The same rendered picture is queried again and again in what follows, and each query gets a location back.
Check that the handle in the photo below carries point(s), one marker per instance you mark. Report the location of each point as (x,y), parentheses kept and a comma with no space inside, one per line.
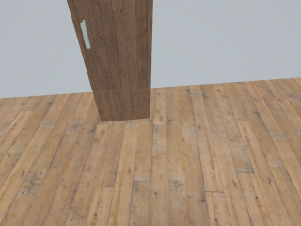
(85,34)

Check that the cupboard door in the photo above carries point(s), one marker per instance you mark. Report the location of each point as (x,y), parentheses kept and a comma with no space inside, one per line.
(119,35)

